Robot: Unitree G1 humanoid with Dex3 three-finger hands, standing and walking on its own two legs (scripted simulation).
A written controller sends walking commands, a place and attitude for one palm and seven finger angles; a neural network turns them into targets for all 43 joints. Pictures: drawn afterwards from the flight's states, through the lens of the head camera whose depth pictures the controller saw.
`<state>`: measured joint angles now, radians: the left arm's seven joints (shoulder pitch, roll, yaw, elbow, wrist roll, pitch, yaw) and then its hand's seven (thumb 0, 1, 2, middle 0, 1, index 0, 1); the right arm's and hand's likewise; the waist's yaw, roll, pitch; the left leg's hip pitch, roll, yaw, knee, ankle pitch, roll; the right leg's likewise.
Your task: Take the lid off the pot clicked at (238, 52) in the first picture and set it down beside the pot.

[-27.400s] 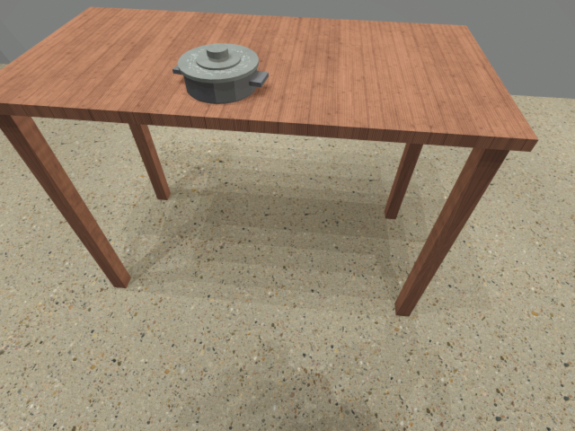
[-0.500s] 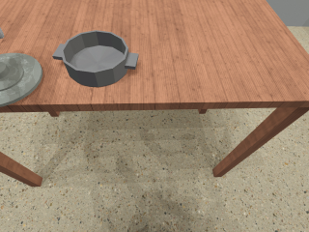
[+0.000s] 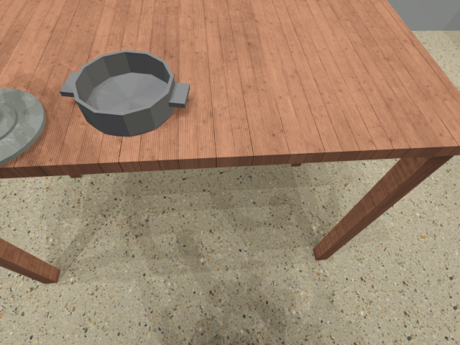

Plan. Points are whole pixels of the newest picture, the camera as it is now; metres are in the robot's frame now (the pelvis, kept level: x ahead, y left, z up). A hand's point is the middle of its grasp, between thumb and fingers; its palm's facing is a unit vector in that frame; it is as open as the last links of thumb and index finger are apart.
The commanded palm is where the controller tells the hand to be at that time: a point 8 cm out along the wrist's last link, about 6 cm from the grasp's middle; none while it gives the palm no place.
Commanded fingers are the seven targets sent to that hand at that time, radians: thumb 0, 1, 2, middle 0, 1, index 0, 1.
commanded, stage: raise the empty hand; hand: left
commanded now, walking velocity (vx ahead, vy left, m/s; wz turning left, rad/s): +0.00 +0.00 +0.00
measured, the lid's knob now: out of the picture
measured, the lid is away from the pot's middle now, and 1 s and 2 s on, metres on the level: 0.23 0.23 0.23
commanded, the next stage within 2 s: draw the hand back to the body in 0.56 s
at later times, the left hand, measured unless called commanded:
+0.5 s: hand out of the picture +0.50 +0.36 +0.29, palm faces -0.18 -0.15 -0.97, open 11.1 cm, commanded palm +0.51 +0.36 +0.36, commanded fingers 0.00 -0.12 0.86 -0.45 -0.66 -0.45 -0.66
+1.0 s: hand out of the picture +0.47 +0.35 +0.29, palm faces -0.16 -0.09 -0.98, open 11.1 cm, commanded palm +0.44 +0.34 +0.35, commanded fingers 0.00 -0.12 0.86 -0.45 -0.66 -0.45 -0.66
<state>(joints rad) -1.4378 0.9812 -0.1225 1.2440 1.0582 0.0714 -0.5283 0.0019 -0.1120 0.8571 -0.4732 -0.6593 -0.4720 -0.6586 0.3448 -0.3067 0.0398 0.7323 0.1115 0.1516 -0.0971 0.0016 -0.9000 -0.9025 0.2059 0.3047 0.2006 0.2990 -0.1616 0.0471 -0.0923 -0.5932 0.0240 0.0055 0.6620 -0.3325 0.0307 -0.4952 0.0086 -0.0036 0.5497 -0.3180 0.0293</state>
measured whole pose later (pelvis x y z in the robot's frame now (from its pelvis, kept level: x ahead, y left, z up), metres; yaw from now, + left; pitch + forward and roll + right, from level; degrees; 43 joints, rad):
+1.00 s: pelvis +0.01 -0.01 +0.01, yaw +1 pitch +13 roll -1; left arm -1.37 0.97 -0.10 1.05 1.06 0.15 -0.56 0.00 -0.11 0.86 -0.47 -0.66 -0.47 -0.66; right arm 0.30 -0.31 0.01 0.68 0.11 0.19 -0.04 0.00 -0.90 -0.90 0.20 0.30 0.20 0.30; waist -0.12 0.06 -0.09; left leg -0.50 0.01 0.00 0.58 -0.31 0.02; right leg -0.41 -0.01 -0.02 0.50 -0.32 0.02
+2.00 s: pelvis +0.00 -0.04 +0.02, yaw +1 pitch -1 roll +0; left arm -0.38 0.50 0.44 0.01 -0.08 -0.05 0.08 0.01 0.59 0.88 -0.29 -0.40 -0.28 -0.40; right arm 0.16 -0.25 0.02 0.68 0.04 -0.04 -0.06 0.01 -0.90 -0.90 0.20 0.30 0.20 0.30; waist 0.04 0.05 0.00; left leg -0.14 0.03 0.00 0.40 -0.24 -0.02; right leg -0.08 0.02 -0.01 0.38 -0.27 -0.02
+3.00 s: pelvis -0.03 -0.03 +0.02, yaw +1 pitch -7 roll -1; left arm 0.22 0.37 0.46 -0.63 -0.12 -0.12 0.09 0.01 0.88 0.90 -0.21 -0.30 -0.21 -0.30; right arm 0.15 -0.19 0.03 0.71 -0.01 -0.15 -0.07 0.01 -0.90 -0.90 0.20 0.30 0.20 0.30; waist 0.09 0.05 0.03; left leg -0.08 0.02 0.00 0.39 -0.20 -0.01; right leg 0.00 0.01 -0.02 0.34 -0.22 0.00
